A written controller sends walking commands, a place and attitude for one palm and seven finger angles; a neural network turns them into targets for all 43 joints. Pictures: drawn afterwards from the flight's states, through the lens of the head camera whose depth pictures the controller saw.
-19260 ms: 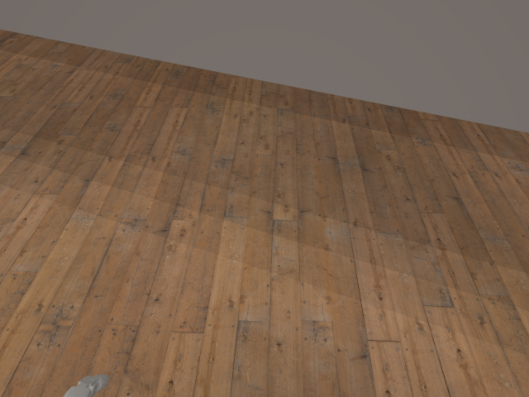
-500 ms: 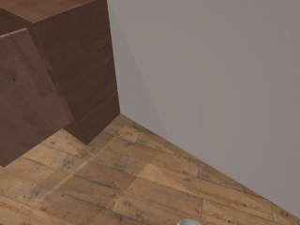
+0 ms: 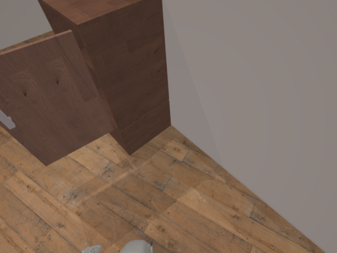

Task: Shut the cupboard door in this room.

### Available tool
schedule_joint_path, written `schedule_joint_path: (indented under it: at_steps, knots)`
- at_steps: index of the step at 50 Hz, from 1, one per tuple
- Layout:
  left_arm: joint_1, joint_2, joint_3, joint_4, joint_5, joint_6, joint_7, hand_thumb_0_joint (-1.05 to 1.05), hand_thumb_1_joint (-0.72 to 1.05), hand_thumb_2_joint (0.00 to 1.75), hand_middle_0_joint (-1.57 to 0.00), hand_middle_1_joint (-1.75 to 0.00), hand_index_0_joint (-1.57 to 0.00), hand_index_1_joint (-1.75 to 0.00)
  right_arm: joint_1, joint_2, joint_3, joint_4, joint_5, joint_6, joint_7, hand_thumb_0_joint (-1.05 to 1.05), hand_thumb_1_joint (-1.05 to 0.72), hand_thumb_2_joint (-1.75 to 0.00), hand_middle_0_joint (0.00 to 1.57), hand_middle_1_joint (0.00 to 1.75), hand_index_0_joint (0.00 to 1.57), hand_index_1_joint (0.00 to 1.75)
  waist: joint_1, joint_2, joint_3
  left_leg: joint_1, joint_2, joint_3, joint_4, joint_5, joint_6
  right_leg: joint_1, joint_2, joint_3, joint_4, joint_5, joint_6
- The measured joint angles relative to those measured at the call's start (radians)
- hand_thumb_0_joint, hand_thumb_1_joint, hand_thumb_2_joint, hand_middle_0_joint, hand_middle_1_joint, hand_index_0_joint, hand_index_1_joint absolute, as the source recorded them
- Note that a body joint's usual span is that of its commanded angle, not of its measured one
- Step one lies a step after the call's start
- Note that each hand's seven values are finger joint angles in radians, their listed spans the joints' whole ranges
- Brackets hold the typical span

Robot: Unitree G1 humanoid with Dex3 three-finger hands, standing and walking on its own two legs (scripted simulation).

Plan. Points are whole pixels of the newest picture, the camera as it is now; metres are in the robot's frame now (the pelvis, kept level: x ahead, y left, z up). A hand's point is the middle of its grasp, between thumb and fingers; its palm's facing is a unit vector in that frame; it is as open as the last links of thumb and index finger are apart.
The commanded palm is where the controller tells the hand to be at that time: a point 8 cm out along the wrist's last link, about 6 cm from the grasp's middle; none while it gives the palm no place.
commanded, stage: turn to face it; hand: left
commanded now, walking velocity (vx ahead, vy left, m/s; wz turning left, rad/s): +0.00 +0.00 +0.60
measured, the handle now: out of the picture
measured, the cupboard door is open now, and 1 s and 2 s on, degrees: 84 84 84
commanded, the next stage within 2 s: take the last steps up to it in 0.94 s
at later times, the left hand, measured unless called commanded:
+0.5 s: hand out of the picture +0.00 +0.30 -0.17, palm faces +0.34 -0.91 -0.23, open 7.4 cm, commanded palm none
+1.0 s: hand out of the picture -0.02 +0.21 -0.14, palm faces +0.48 -0.83 -0.29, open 7.3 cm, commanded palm none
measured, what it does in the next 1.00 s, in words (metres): steps on the spot, turning left: left foot, then right foot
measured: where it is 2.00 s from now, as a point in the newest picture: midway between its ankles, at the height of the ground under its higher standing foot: outside the picture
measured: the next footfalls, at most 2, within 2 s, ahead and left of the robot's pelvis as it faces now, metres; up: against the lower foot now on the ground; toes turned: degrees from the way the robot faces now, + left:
left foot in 0.24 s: +0.01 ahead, +0.15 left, +0.00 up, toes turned +16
right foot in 0.88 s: +0.06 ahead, -0.07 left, +0.00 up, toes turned +26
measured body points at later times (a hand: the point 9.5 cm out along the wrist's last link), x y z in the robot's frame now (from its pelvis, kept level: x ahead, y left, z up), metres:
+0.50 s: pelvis -0.02 +0.07 +0.01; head +0.01 +0.11 +0.45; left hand -0.02 +0.35 -0.15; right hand +0.14 -0.15 -0.12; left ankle -0.03 +0.14 -0.74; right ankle +0.02 -0.10 -0.64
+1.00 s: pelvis -0.03 -0.02 +0.00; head +0.01 -0.04 +0.45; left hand -0.05 +0.25 -0.12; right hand +0.11 -0.23 -0.17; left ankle -0.08 +0.11 -0.68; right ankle +0.02 -0.09 -0.74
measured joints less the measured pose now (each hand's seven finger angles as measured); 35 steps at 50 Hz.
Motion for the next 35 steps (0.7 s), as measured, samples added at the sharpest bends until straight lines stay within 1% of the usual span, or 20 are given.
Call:
schedule_joint_path:
  at_steps: [3,6,9,11,12,13,14,15,16,18,21,24,27,31,35]
  knots:
    - [0.027,0.01,0.005,0.007,0.004,0.005,0.0,0.0,0.91,0.9,-0.21,-0.3,-0.21,-0.3,-0.026,-0.006,0.001,-0.011,0.001,0.007,0.003,0.0,-0.91,-0.9,0.19,0.3,0.2,0.3,0.017,-0.017,0.001,0.025,0.019,0.008,-0.088,-0.01,-0.009,0.011,-0.019,-0.036,-0.005,-0.002,0.006]
    - [0.048,0.031,0.012,0.015,0.01,0.013,-0.003,0.0,0.91,0.9,-0.21,-0.3,-0.21,-0.3,-0.059,-0.01,0.005,-0.025,0.004,0.009,0.005,0.0,-0.91,-0.9,0.19,0.3,0.2,0.3,0.036,-0.036,0.008,0.067,0.029,0.032,-0.208,-0.033,-0.007,0.009,-0.041,-0.07,0.012,-0.011,0.017]
    - [0.062,0.06,0.023,0.022,0.014,0.021,-0.006,0.0,0.91,0.9,-0.21,-0.3,-0.21,-0.3,-0.09,-0.011,0.011,-0.046,0.008,0.002,0.006,0.0,-0.91,-0.9,0.19,0.3,0.2,0.3,0.055,-0.056,0.016,0.12,0.028,0.063,-0.343,-0.05,0.004,-0.007,-0.067,-0.102,0.053,-0.028,0.034]
    - [0.072,0.081,0.032,0.026,0.011,0.028,-0.009,0.0,0.91,0.9,-0.21,-0.3,-0.21,-0.3,-0.103,-0.012,0.016,-0.064,0.007,-0.01,0.006,0.0,-0.91,-0.9,0.19,0.3,0.2,0.3,0.06,-0.066,0.016,0.173,0.022,0.083,-0.47,0.009,0.014,-0.025,-0.088,-0.123,0.103,-0.05,0.052]
    - [0.079,0.094,0.037,0.028,0.007,0.033,-0.011,0.0,0.91,0.9,-0.21,-0.3,-0.21,-0.3,-0.108,-0.011,0.017,-0.071,0.007,-0.02,0.007,0.0,-0.91,-0.9,0.19,0.3,0.2,0.3,0.062,-0.076,0.014,0.197,0.011,0.089,-0.526,0.031,0.035,-0.042,-0.106,-0.126,0.145,-0.069,0.063]
    - [0.078,0.11,0.044,0.035,0.004,0.042,-0.013,0.0,0.91,0.9,-0.21,-0.3,-0.21,-0.3,-0.117,-0.001,0.019,-0.075,0.005,-0.029,0.007,0.0,-0.91,-0.9,0.19,0.3,0.2,0.3,0.067,-0.099,0.02,0.192,-0.006,0.092,-0.518,0.029,0.064,-0.071,-0.116,-0.09,0.211,-0.145,0.08]
    - [0.075,0.121,0.048,0.04,0.003,0.057,-0.012,0.0,0.91,0.9,-0.21,-0.3,-0.2,-0.3,-0.121,0.006,0.024,-0.081,0.005,-0.037,0.007,0.0,-0.91,-0.9,0.19,0.3,0.2,0.3,0.072,-0.108,0.024,0.186,-0.013,0.091,-0.505,0.025,0.089,-0.105,-0.1,-0.033,0.292,-0.228,0.091]
    - [0.07,0.129,0.05,0.046,0.004,0.07,-0.01,0.0,0.91,0.9,-0.21,-0.3,-0.2,-0.3,-0.12,0.011,0.03,-0.086,0.004,-0.044,0.004,0.0,-0.91,-0.9,0.19,0.3,0.2,0.3,0.072,-0.108,0.025,0.188,-0.016,0.084,-0.507,0.026,0.107,-0.137,-0.075,0.016,0.373,-0.279,0.098]
    - [0.063,0.133,0.052,0.051,0.003,0.08,-0.008,0.0,0.91,0.9,-0.2,-0.3,-0.2,-0.3,-0.116,0.016,0.035,-0.088,0.004,-0.049,-0.001,0.0,-0.91,-0.9,0.19,0.3,0.2,0.3,0.068,-0.102,0.024,0.193,-0.017,0.072,-0.523,0.035,0.117,-0.165,-0.051,0.054,0.446,-0.297,0.103]
    - [0.043,0.134,0.053,0.054,0.0,0.085,-0.011,0.01,0.91,0.9,-0.2,-0.3,-0.2,-0.29,-0.103,0.021,0.042,-0.088,0.003,-0.052,-0.012,0.0,-0.91,-0.9,0.2,0.3,0.2,0.3,0.058,-0.085,0.021,0.21,-0.024,0.042,-0.575,0.071,0.126,-0.209,-0.014,0.109,0.555,-0.266,0.112]
    - [0.014,0.132,0.051,0.037,-0.003,0.07,-0.017,0.01,0.91,0.9,-0.2,-0.3,-0.2,-0.29,-0.084,0.028,0.05,-0.078,0.005,-0.051,-0.017,0.0,-0.91,-0.9,0.2,0.3,0.2,0.3,0.055,-0.07,0.02,0.241,-0.043,0.009,-0.659,0.125,0.136,-0.249,0.012,0.162,0.63,-0.185,0.126]
    - [-0.011,0.129,0.048,0.021,-0.003,0.059,-0.015,0.0,0.91,0.9,-0.2,-0.3,-0.2,-0.29,-0.061,0.037,0.054,-0.068,0.007,-0.05,-0.018,0.0,-0.91,-0.9,0.2,0.3,0.2,0.3,0.05,-0.068,0.013,0.263,-0.067,-0.015,-0.715,0.161,0.143,-0.261,0.022,0.199,0.641,-0.132,0.137]
    - [-0.033,0.126,0.045,0.013,-0.005,0.058,-0.01,0.0,0.91,0.9,-0.2,-0.3,-0.2,-0.29,-0.037,0.049,0.054,-0.061,0.006,-0.05,-0.018,0.0,-0.91,-0.9,0.2,0.3,0.2,0.3,0.038,-0.07,0.005,0.273,-0.09,-0.038,-0.739,0.18,0.148,-0.251,0.029,0.222,0.62,-0.121,0.145]
    - [-0.06,0.116,0.04,0.009,-0.007,0.06,-0.005,0.0,0.91,0.9,-0.2,-0.3,-0.2,-0.29,-0.004,0.058,0.05,-0.05,0.003,-0.048,-0.019,0.0,-0.91,-0.9,0.2,0.3,0.2,0.3,0.017,-0.068,-0.004,0.273,-0.114,-0.067,-0.748,0.195,0.148,-0.222,0.04,0.238,0.558,-0.141,0.147]
    - [-0.087,0.099,0.033,0.002,-0.011,0.062,-0.002,0.0,0.91,0.9,-0.2,-0.3,-0.2,-0.29,0.025,0.057,0.043,-0.038,-0.002,-0.044,-0.021,0.0,-0.91,-0.9,0.2,0.3,0.2,0.3,-0.007,-0.053,-0.005,0.259,-0.128,-0.102,-0.744,0.208,0.14,-0.186,0.06,0.243,0.47,-0.185,0.137]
